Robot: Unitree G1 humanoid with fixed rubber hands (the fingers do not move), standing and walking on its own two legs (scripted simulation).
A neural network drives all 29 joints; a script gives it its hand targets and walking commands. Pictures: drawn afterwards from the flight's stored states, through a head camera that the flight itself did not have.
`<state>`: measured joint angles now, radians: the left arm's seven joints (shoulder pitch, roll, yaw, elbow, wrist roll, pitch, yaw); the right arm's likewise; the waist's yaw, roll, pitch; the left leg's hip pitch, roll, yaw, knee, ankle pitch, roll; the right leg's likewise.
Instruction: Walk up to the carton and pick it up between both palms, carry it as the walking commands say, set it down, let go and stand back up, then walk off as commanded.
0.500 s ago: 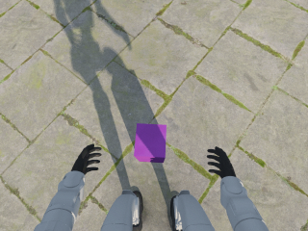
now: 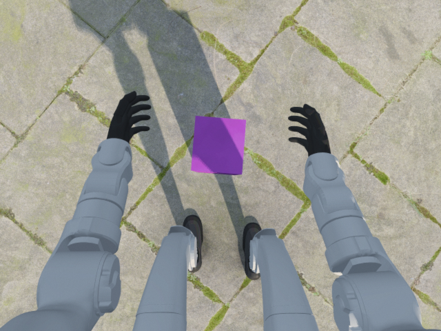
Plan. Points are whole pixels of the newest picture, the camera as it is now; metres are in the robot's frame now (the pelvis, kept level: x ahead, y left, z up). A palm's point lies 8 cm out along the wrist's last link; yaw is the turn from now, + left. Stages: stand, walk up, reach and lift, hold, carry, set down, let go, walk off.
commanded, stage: reach and lift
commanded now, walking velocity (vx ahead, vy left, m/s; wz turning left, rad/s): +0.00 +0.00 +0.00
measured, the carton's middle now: (218, 150) +0.43 +0.02 -0.55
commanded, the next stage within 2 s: none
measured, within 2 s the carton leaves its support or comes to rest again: neither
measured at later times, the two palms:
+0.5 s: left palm (140, 128) +0.44 +0.18 -0.23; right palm (298, 140) +0.42 -0.15 -0.23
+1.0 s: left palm (163, 139) +0.43 +0.16 -0.37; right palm (272, 146) +0.42 -0.13 -0.38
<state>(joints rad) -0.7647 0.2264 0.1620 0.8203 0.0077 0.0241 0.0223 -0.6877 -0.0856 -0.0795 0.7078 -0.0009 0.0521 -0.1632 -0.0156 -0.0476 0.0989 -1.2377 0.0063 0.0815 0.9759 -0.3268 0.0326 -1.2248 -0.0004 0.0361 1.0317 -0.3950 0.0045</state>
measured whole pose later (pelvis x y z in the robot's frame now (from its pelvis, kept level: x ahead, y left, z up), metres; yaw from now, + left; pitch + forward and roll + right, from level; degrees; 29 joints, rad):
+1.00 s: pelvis -0.13 -0.01 -0.21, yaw +3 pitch +30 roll +3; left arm -1.53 0.29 0.25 1.01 -0.07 0.15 0.15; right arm -1.45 -0.21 -0.11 0.91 0.08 0.17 -0.30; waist -0.02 -0.02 0.53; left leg -1.93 0.02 0.07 1.75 -0.35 0.03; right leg -1.92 0.00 0.03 1.85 -0.46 0.00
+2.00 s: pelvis -0.10 +0.00 -0.30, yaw +2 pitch +32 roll +1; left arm -1.60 0.31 0.06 1.27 -0.19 0.02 0.14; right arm -1.54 -0.28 -0.11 1.17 0.20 0.02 -0.17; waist -0.03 -0.03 0.52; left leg -2.19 0.02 0.07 2.08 -0.44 0.06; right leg -2.14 0.00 0.03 2.16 -0.57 0.03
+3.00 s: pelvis -0.10 +0.00 -0.32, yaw +3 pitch +29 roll +1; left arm -1.62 0.28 0.04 1.22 -0.12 0.17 0.17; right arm -1.58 -0.19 -0.16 1.11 0.11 0.16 -0.18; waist -0.03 -0.03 0.52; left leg -2.19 0.01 0.07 2.14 -0.45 0.05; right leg -2.15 0.02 0.04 2.23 -0.59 0.02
